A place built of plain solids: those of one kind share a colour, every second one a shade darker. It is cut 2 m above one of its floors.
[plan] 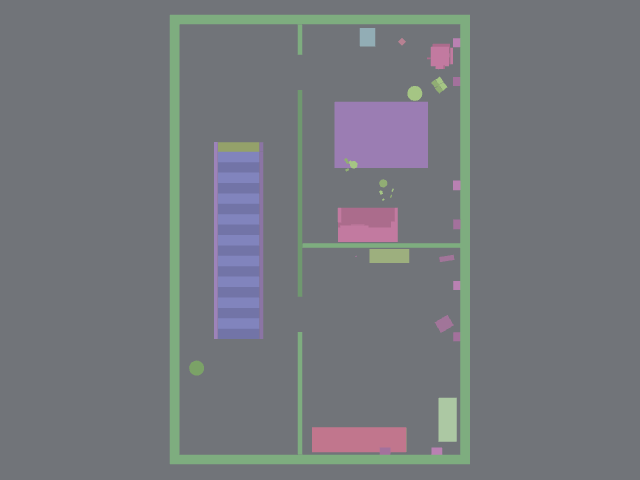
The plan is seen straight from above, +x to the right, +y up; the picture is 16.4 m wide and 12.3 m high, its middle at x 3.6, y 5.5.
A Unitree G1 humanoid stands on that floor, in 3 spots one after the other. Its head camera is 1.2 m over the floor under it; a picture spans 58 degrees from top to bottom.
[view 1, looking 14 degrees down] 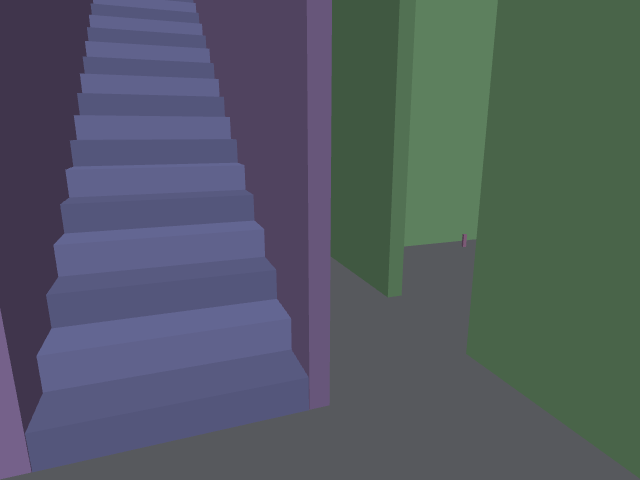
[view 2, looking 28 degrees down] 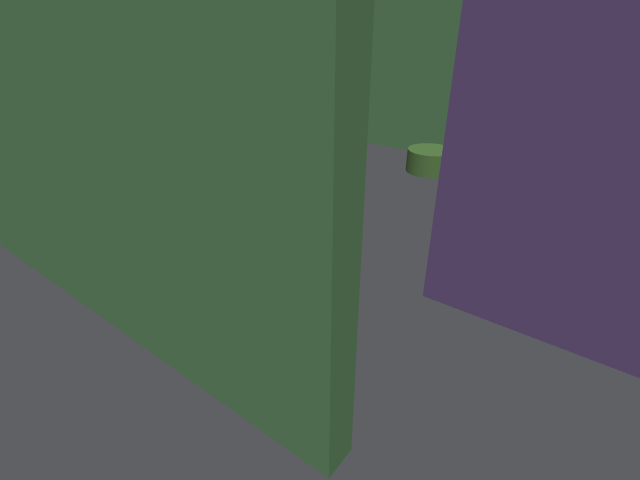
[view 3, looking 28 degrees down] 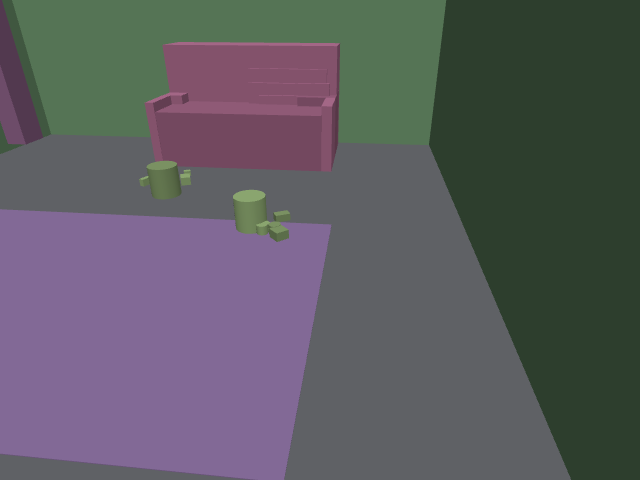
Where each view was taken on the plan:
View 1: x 1.51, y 1.36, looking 70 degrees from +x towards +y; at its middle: stair_wall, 1.76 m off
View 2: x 3.79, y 3.59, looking -143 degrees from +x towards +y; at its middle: wall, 0.91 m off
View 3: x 3.79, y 9.80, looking -84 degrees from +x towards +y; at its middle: laid_rug_rug_living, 2.55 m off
